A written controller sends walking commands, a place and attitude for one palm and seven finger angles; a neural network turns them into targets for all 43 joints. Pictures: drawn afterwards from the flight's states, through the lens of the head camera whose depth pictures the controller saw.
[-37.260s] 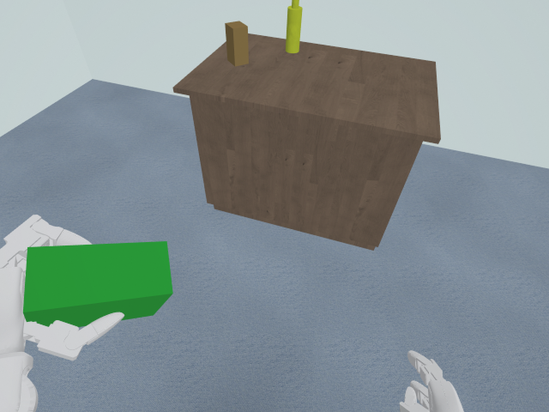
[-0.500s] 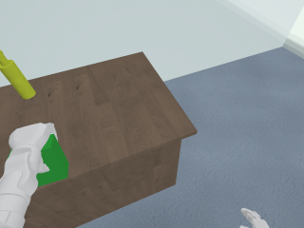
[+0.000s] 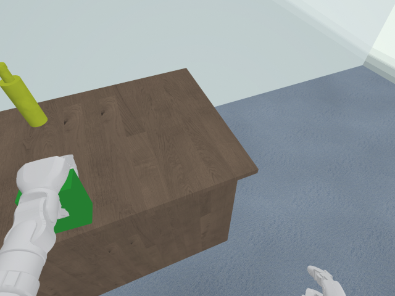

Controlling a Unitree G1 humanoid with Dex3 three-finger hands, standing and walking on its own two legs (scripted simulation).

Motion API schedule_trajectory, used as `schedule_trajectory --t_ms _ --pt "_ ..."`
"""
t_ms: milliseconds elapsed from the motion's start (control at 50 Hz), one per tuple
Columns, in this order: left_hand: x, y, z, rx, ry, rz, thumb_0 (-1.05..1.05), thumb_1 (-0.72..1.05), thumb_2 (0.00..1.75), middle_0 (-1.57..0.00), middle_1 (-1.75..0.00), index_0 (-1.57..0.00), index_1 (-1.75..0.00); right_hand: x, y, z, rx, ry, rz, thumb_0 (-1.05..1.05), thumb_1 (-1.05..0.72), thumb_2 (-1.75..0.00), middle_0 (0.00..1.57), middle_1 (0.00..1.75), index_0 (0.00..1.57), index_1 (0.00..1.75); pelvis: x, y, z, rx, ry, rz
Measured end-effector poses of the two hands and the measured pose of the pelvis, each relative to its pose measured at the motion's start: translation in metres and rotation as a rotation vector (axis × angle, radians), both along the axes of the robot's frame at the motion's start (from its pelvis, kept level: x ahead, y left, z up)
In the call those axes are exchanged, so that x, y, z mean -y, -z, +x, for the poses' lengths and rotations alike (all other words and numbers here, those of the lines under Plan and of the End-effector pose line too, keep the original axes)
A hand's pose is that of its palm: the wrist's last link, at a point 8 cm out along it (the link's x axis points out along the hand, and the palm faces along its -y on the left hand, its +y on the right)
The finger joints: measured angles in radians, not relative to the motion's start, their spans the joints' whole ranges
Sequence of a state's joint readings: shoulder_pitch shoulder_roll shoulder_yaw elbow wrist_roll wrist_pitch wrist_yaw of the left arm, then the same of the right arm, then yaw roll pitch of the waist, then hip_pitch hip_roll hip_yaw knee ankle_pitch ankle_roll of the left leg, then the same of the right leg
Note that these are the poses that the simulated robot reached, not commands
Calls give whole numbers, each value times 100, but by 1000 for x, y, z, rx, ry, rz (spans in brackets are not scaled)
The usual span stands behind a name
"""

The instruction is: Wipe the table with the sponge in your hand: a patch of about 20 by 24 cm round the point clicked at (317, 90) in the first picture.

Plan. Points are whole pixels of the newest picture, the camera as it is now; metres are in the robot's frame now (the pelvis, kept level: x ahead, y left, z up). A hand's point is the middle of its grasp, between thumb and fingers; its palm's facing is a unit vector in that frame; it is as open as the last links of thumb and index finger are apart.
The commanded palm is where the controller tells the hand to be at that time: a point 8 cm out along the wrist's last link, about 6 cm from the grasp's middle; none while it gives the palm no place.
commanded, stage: lower the sponge onto the table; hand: left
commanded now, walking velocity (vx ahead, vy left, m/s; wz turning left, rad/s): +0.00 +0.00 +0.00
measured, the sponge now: (63, 208) +0.29 +0.35 -0.02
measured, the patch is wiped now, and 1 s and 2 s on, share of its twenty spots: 0.00 0.05 0.10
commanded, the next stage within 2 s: wipe forward along the first lane in 0.20 s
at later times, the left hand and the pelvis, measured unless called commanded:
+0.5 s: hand (58, 187) +0.31 +0.34 +0.04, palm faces -0.11 -0.01 -0.99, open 10.2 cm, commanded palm +0.30 +0.34 +0.08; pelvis -0.01 -0.01 -0.01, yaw +0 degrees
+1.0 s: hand (56, 171) +0.36 +0.37 +0.04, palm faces -0.14 +0.02 -0.99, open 10.2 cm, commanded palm +0.36 +0.37 +0.07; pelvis -0.03 -0.02 -0.02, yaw -1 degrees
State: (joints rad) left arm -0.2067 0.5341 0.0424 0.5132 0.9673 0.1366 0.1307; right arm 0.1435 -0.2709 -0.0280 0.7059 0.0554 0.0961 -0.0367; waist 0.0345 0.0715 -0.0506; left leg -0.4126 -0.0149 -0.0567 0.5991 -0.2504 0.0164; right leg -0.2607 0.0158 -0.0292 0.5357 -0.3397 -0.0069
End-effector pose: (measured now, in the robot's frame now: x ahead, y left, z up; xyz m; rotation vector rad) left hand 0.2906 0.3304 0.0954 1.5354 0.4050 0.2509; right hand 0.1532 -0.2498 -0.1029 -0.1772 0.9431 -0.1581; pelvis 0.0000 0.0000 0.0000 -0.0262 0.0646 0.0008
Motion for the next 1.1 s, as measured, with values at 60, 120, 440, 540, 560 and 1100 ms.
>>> schedule_trajectory --t_ms 60,120,440,540,560,1100 --pt "-1 2 -2 10 -3 -5 0 -52 105 -71 -134 -73 -134 -1 -1 0 3 -3 1 1 -90 -90 20 30 20 30 -1 0 -1 -3 3 -1" --pt "0 2 -3 21 -3 -1 0 -52 105 -72 -134 -73 -134 -2 0 -1 -2 -7 2 1 -90 -90 20 30 20 30 -2 1 -3 -6 2 -2" --pt "0 4 6 -6 -28 16 0 -54 105 -73 -132 -75 -133 7 12 -26 -66 15 3 1 -90 -90 20 30 20 30 4 4 -10 -24 0 -3" --pt "-3 2 14 -18 -27 32 0 -54 105 -74 -131 -75 -132 15 16 -40 -95 29 -9 1 -90 -90 20 30 20 30 8 6 -13 -37 0 -4" --pt "-4 2 16 -21 -27 33 1 -54 105 -74 -131 -75 -132 17 17 -43 -102 32 -12 1 -90 -90 20 30 20 30 8 7 -14 -41 0 -4" --pt "-33 2 63 -43 -71 59 1 -57 106 -76 -130 -77 -131 46 41 -142 -302 142 -50 0 -90 -90 20 30 20 30 18 29 -31 -164 24 -27"
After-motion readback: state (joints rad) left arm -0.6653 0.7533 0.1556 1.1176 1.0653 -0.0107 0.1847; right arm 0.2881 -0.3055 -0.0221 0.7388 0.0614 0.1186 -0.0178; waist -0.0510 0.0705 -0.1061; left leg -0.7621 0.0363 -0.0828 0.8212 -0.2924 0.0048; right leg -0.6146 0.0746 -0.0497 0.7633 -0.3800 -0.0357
